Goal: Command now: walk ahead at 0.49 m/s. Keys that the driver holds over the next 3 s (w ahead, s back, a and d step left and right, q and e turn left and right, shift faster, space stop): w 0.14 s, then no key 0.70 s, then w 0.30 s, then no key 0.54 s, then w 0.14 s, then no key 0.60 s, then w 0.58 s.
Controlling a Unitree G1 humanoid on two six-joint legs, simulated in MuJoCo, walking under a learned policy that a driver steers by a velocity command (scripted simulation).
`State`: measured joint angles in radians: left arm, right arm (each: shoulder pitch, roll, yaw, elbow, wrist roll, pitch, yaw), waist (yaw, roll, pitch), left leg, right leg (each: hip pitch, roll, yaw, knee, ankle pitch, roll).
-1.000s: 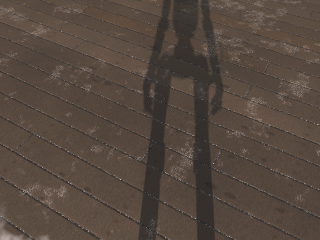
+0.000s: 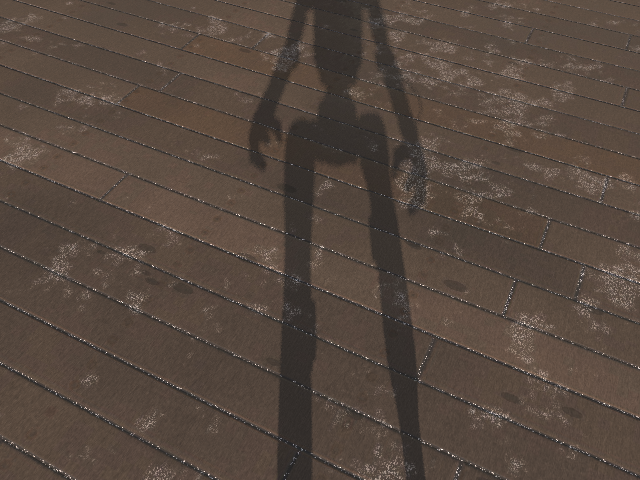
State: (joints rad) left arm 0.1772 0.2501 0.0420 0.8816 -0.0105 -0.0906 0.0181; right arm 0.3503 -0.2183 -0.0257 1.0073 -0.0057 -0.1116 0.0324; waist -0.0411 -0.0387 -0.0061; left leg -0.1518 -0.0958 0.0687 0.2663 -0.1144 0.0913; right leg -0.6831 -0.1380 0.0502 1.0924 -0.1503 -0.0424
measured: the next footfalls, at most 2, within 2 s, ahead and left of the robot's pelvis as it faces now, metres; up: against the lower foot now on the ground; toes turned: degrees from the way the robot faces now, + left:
right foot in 0.28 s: +0.35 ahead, -0.16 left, +0.00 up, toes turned -2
left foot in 0.66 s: +0.31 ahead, +0.07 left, +0.00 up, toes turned +1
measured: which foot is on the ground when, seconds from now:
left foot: down 0.00-0.28, up 0.30-0.64, down 0.66-1.00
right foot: up 0.00-0.26, down 0.28-1.00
